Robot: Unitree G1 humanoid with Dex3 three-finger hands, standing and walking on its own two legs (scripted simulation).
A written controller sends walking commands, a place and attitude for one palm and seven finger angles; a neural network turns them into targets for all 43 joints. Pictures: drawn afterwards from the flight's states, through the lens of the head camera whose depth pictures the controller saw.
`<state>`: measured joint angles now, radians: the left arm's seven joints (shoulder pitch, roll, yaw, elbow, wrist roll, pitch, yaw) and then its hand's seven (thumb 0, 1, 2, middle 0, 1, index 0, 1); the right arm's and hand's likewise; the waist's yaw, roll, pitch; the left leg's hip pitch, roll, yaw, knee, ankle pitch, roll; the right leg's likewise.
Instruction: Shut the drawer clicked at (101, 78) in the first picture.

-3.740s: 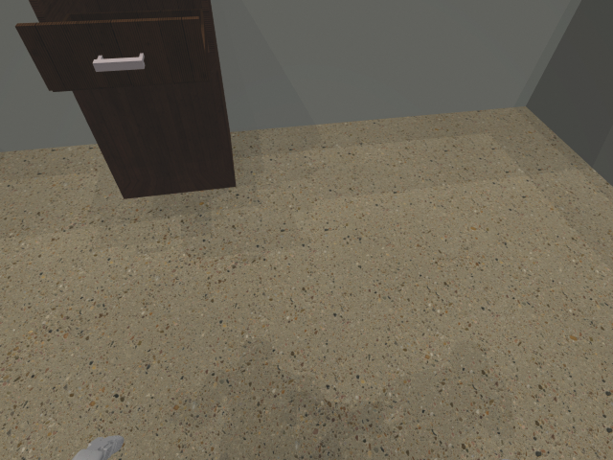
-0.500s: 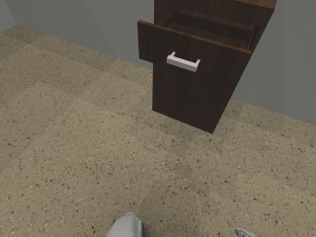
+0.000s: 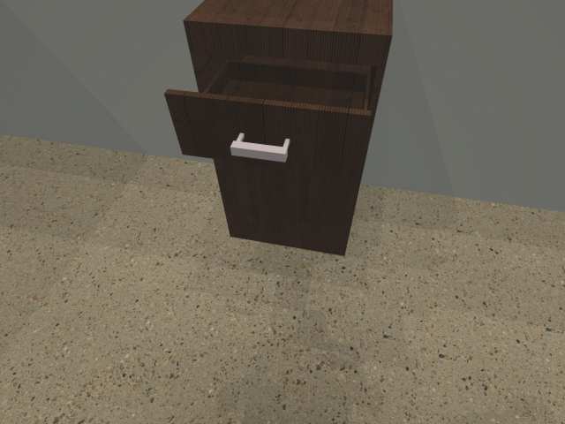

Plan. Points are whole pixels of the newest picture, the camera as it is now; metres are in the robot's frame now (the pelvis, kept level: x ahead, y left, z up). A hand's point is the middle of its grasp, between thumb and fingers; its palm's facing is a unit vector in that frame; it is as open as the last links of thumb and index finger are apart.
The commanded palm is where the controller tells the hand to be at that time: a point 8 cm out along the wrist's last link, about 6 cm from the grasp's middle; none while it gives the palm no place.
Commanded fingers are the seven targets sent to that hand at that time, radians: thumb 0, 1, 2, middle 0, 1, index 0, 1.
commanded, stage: turn to face it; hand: left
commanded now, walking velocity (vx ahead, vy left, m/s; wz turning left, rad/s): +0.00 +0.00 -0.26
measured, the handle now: (261, 145) +0.69 +0.09 -0.02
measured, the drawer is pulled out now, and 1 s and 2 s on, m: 0.21 0.21 0.21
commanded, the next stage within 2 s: take the last steps up to it in 0.14 s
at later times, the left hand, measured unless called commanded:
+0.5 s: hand out of the picture +0.05 +0.16 -0.16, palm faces -0.02 -0.98 -0.18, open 7.3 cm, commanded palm none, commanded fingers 0.00 0.90 0.90 -0.20 -0.30 -0.20 -0.30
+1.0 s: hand (220, 378) +0.22 +0.13 -0.16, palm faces -0.19 -0.97 -0.17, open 7.4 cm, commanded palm none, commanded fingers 0.00 0.90 0.90 -0.20 -0.30 -0.20 -0.30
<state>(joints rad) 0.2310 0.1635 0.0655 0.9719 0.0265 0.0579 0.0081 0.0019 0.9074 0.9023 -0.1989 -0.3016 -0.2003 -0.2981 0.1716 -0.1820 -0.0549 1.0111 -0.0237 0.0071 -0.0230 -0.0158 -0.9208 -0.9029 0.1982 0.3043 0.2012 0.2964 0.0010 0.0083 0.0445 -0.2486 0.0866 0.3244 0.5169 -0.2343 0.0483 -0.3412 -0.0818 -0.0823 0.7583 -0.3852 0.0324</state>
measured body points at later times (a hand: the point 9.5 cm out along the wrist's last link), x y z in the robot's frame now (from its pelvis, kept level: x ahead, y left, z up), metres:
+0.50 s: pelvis +0.00 -0.02 +0.01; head +0.00 -0.01 +0.46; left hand +0.05 +0.21 -0.14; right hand +0.01 -0.25 -0.14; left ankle +0.00 +0.11 -0.71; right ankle +0.00 -0.11 -0.73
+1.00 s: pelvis +0.12 -0.03 +0.00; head +0.14 -0.04 +0.45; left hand +0.24 +0.18 -0.15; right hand -0.04 -0.19 -0.15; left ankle +0.02 +0.10 -0.73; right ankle +0.19 -0.16 -0.71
